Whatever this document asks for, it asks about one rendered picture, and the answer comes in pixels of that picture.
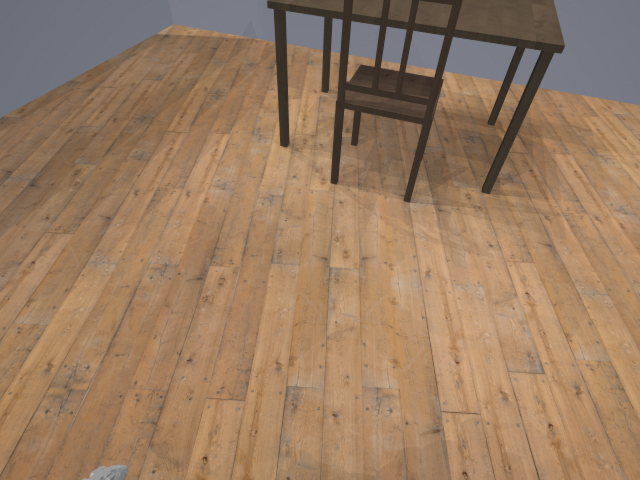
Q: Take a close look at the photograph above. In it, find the chair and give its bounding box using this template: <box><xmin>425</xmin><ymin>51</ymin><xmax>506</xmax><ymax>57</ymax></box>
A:
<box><xmin>331</xmin><ymin>0</ymin><xmax>463</xmax><ymax>203</ymax></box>

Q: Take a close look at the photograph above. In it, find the table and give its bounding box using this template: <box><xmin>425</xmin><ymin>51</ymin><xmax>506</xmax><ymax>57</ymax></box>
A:
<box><xmin>267</xmin><ymin>0</ymin><xmax>565</xmax><ymax>194</ymax></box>

